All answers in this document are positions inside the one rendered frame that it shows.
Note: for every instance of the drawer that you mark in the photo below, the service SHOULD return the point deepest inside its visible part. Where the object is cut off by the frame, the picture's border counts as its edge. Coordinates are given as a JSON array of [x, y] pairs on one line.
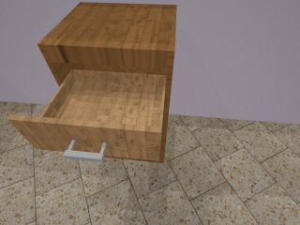
[[123, 110]]

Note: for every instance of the handle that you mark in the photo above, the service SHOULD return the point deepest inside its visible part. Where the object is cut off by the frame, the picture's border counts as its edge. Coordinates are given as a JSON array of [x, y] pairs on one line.
[[86, 156]]

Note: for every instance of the cabinet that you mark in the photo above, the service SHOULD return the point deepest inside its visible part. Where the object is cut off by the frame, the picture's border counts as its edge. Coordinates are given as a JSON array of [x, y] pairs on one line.
[[116, 37]]

